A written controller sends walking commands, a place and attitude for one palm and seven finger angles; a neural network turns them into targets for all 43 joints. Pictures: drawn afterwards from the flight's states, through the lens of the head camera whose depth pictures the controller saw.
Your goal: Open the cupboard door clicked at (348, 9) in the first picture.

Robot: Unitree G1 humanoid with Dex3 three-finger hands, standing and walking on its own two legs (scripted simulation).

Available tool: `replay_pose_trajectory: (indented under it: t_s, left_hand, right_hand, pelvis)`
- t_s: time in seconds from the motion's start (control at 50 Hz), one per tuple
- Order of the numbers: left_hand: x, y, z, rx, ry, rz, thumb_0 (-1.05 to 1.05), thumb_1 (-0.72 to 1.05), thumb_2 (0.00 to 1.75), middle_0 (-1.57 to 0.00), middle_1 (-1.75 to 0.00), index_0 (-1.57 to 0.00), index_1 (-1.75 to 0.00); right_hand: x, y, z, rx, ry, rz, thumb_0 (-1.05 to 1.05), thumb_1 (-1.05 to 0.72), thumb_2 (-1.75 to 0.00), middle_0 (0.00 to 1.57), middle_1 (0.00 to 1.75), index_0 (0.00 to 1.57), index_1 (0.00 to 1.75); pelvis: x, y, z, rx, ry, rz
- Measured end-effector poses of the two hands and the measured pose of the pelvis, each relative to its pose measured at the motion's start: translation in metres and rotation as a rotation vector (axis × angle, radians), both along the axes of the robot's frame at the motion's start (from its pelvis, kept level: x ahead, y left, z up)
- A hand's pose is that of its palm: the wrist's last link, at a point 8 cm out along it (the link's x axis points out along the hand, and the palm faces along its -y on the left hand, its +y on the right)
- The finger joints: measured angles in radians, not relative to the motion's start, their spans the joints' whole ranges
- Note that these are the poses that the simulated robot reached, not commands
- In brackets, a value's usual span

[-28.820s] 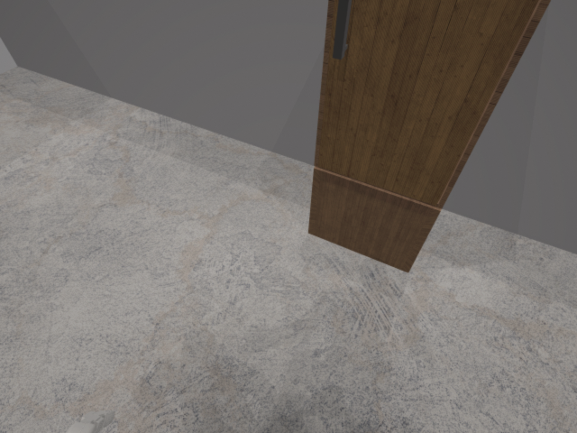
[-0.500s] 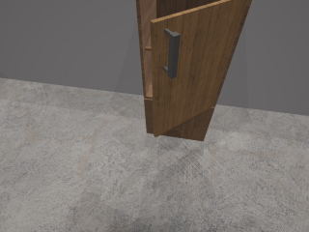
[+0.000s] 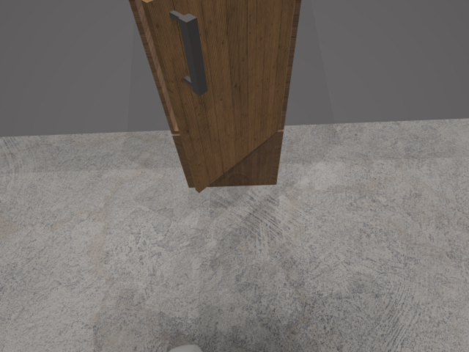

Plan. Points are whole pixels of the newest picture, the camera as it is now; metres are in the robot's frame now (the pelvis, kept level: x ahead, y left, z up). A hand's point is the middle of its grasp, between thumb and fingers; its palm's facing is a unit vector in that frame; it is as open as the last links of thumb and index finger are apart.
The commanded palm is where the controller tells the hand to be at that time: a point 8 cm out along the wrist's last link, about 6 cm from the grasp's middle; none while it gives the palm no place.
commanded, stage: walk to a spot facing it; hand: left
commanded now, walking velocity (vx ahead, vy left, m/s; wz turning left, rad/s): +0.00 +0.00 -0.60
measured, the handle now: (188, 54) +0.61 +0.13 +0.16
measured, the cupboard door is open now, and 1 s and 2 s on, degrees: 43 43 43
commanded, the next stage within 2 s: none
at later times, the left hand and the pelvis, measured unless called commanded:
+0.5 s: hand out of the picture +0.13 +0.22 -0.17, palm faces -0.19 -0.95 -0.23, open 7.4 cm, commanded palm none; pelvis +0.02 +0.03 +0.01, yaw -16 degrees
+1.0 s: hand (185, 308) +0.21 +0.13 -0.16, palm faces -0.56 -0.79 -0.24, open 7.4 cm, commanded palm none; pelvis +0.02 +0.02 +0.01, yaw -35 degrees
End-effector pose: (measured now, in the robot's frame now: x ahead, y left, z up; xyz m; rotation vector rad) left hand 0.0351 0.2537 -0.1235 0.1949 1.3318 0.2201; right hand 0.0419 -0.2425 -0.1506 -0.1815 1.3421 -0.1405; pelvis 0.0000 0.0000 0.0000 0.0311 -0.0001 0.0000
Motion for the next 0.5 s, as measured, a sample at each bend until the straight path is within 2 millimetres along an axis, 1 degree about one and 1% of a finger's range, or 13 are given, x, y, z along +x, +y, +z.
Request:
replay_pose_trajectory:
  t_s: [0.04,0.1,0.18,0.26,0.36,0.42,0.46,0.5]
  left_hand:
    - [0.003,-0.006,0.0,0.014,-0.008,-0.015,0.0,0.91,0.89,-0.2,-0.3,-0.2,-0.3]
    - [0.004,-0.013,0.005,0.021,0.009,-0.031,0.0,0.91,0.89,-0.2,-0.3,-0.2,-0.3]
    - [0.01,-0.019,0.01,0.015,0.039,-0.071,0.0,0.91,0.89,-0.2,-0.3,-0.2,-0.3]
    - [0.021,-0.018,0.01,0.003,0.045,-0.114,0.0,0.91,0.89,-0.2,-0.3,-0.2,-0.3]
    - [0.044,-0.007,0.004,-0.014,0.032,-0.164,0.0,0.91,0.89,-0.2,-0.3,-0.2,-0.3]
    - [0.062,0.005,-0.006,-0.027,0.017,-0.194,0.0,0.91,0.89,-0.2,-0.3,-0.2,-0.3]
    - [0.078,0.012,-0.013,-0.036,-0.001,-0.217,0.0,0.91,0.89,-0.2,-0.3,-0.2,-0.3]
    - [0.095,0.015,-0.012,-0.037,-0.024,-0.253,0.0,0.91,0.89,-0.2,-0.3,-0.2,-0.3]
  right_hand:
    - [-0.007,-0.007,-0.005,0.007,0.021,-0.032,0.01,-0.9,-0.9,0.2,0.3,0.21,0.3]
    - [-0.009,-0.014,0.0,0.004,0.027,-0.072,0.01,-0.91,-0.9,0.2,0.3,0.21,0.3]
    - [0.001,-0.019,0.014,-0.006,-0.029,-0.125,0.01,-0.91,-0.9,0.2,0.3,0.2,0.3]
    - [0.017,-0.018,0.026,-0.019,-0.099,-0.165,0.01,-0.91,-0.9,0.2,0.3,0.2,0.3]
    - [0.037,-0.009,0.038,-0.044,-0.182,-0.192,0.01,-0.91,-0.9,0.2,0.3,0.2,0.3]
    - [0.043,-0.001,0.041,-0.073,-0.233,-0.208,0.01,-0.91,-0.9,0.2,0.3,0.2,0.3]
    - [0.04,0.004,0.04,-0.098,-0.248,-0.21,0.01,-0.91,-0.9,0.2,0.3,0.2,0.3]
    - [0.029,0.009,0.044,-0.106,-0.23,-0.21,0.0,-0.91,-0.9,0.2,0.3,0.2,0.3]
  pelvis:
    - [-0.001,-0.005,-0.002,-0.005,-0.002,-0.01]
    - [-0.001,-0.008,0.004,-0.01,0.0,-0.039]
    - [0.002,-0.009,0.013,0.001,0.014,-0.096]
    - [0.006,-0.005,0.017,0.005,0.025,-0.15]
    - [0.011,0.008,0.017,-0.003,0.035,-0.209]
    - [0.017,0.02,0.011,-0.025,0.044,-0.242]
    - [0.019,0.028,0.005,-0.043,0.046,-0.259]
    - [0.018,0.029,0.007,-0.04,0.034,-0.287]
